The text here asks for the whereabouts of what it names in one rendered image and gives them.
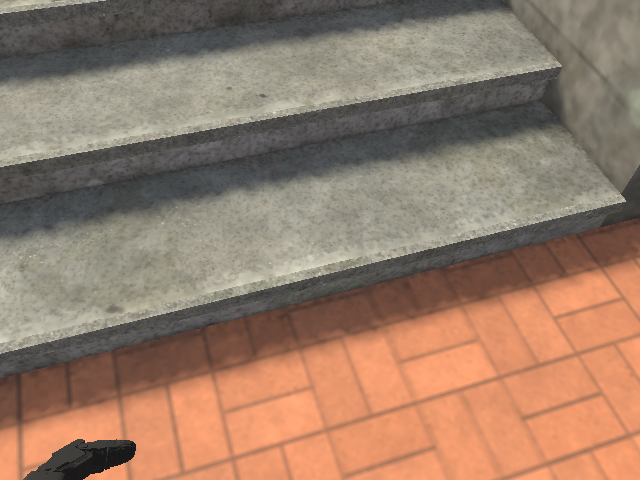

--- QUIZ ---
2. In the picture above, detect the left robot hand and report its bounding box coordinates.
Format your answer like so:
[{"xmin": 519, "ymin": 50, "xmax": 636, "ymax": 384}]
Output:
[{"xmin": 23, "ymin": 439, "xmax": 136, "ymax": 480}]

